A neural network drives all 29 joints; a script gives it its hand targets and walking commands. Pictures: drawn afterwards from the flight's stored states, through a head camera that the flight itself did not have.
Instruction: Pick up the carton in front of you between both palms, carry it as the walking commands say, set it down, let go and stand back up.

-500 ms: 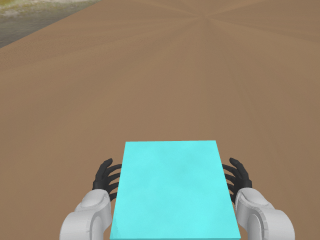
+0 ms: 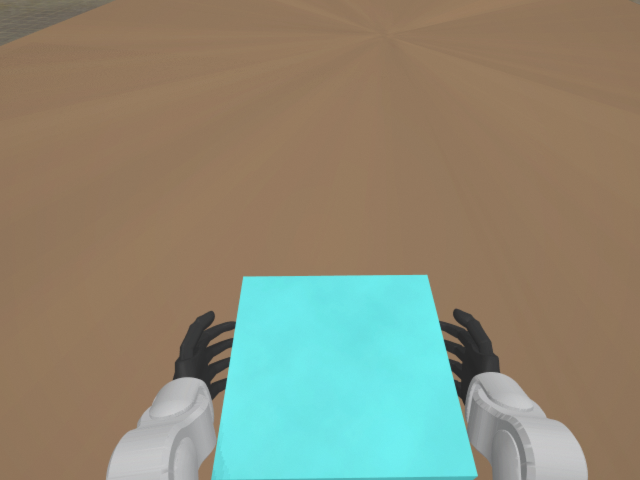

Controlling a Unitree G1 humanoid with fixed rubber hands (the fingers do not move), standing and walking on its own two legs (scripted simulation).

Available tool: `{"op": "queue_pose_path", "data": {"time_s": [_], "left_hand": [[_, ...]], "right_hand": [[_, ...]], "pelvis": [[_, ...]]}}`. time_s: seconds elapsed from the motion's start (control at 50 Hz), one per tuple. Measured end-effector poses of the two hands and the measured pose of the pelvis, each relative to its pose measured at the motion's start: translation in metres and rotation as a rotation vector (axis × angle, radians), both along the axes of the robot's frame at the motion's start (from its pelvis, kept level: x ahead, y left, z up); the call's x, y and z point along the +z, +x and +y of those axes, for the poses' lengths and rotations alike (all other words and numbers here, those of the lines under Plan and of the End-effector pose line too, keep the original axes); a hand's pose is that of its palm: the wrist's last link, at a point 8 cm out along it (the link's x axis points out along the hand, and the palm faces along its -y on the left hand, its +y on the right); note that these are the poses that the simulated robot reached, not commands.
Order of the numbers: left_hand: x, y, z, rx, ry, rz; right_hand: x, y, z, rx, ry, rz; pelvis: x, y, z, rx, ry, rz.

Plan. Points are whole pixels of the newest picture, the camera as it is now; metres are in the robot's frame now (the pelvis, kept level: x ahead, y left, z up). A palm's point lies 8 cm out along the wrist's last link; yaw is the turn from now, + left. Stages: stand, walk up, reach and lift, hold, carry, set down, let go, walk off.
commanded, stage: carry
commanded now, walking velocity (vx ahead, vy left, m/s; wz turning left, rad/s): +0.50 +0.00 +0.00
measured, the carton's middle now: (335, 405) +0.23 +0.00 +0.02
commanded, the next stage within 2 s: none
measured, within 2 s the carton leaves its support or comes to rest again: neither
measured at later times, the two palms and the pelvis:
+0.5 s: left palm (255, 199) +0.55 +0.12 +0.10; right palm (431, 200) +0.56 -0.18 +0.09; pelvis +0.32 -0.04 +0.01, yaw +3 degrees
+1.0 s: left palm (257, 139) +0.74 +0.13 +0.11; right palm (405, 139) +0.74 -0.17 +0.11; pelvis +0.51 -0.02 +0.02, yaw +0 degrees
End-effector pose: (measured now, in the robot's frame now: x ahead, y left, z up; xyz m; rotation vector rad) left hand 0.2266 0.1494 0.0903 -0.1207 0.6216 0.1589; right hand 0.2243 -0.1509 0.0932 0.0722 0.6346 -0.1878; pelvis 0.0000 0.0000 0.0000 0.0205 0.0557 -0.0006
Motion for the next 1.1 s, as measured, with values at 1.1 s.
{"op": "queue_pose_path", "data": {"time_s": [1.1], "left_hand": [[0.018,0.525,-0.017,0.000,0.025,0.012]], "right_hand": [[0.013,0.526,-0.017,0.008,0.014,0.011]], "pelvis": [[0.017,0.521,-0.018,0.002,-0.004,0.013]]}}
